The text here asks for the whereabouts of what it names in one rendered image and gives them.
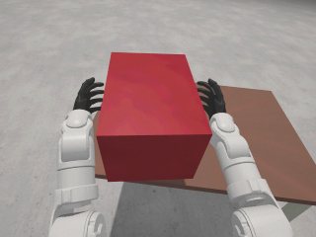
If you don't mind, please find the robot left forearm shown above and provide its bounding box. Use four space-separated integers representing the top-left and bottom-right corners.
47 109 99 237

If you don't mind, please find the carton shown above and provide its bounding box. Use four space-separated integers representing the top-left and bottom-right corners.
96 52 212 182

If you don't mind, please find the robot right upper arm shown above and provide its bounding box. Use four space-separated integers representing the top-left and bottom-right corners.
231 204 293 237

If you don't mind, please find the robot right forearm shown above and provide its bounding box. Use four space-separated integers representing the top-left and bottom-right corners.
209 113 294 237

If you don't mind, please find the table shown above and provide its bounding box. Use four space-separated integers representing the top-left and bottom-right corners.
92 82 316 222

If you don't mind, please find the robot right hand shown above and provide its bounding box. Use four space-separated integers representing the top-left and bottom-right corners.
197 78 227 120

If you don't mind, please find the robot left upper arm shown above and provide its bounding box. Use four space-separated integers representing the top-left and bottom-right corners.
48 209 108 237

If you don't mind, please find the robot left hand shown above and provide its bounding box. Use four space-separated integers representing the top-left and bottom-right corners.
72 77 105 114

